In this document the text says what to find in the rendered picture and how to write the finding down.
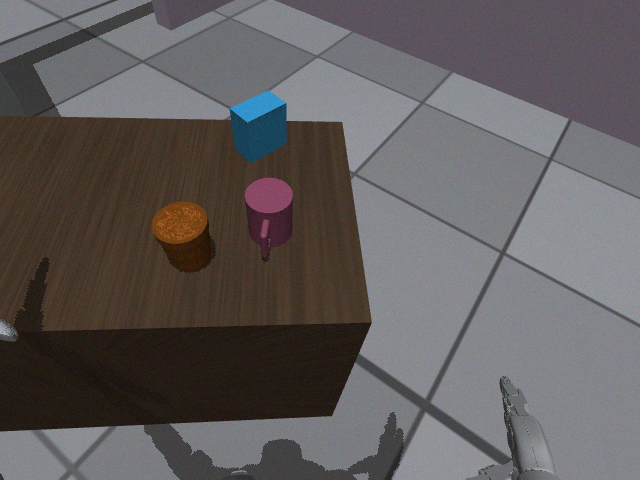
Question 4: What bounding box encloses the right robot hand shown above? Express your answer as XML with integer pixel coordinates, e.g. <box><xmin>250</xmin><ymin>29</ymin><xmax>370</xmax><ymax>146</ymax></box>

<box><xmin>466</xmin><ymin>376</ymin><xmax>557</xmax><ymax>480</ymax></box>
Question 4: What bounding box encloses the left robot hand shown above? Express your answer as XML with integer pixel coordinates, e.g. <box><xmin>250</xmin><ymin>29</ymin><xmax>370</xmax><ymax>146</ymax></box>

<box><xmin>0</xmin><ymin>318</ymin><xmax>19</xmax><ymax>342</ymax></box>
